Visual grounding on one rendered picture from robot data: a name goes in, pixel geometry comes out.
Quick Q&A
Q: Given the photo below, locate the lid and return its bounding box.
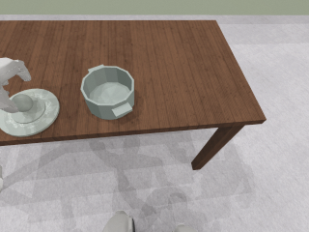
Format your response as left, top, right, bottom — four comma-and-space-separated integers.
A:
0, 88, 60, 137

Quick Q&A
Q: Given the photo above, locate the left robot shin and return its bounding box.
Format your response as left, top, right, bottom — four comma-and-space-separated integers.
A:
115, 210, 128, 216

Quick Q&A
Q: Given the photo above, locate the table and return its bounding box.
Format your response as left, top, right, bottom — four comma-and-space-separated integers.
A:
0, 20, 267, 170

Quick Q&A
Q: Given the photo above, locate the left robot hand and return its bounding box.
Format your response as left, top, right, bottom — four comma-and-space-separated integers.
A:
0, 57, 32, 113

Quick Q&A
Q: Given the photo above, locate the knob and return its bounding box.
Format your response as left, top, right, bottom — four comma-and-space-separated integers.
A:
12, 94, 34, 112

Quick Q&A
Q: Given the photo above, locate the robot shin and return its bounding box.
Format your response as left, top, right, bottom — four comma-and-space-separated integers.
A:
115, 210, 128, 216
175, 224, 185, 229

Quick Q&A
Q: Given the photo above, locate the pot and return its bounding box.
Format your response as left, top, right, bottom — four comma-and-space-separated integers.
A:
80, 64, 134, 120

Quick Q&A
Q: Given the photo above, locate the right robot shin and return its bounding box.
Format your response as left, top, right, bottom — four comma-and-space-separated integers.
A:
175, 224, 185, 229

